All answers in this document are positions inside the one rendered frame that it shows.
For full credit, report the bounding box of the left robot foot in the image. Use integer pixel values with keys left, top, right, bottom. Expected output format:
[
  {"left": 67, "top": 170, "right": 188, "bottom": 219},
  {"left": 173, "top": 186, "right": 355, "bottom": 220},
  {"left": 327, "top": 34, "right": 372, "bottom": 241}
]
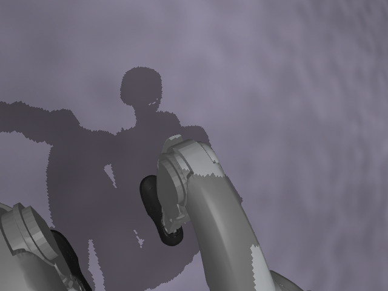
[{"left": 51, "top": 230, "right": 92, "bottom": 291}]

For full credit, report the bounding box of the right robot foot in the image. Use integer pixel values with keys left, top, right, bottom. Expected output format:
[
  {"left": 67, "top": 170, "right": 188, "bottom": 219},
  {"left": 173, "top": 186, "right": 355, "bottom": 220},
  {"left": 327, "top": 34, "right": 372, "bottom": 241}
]
[{"left": 139, "top": 175, "right": 183, "bottom": 246}]

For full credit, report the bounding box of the right robot hand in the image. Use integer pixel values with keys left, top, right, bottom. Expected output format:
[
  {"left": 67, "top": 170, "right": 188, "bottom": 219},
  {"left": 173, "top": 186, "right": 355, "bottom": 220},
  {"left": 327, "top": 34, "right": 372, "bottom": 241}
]
[{"left": 270, "top": 270, "right": 303, "bottom": 291}]

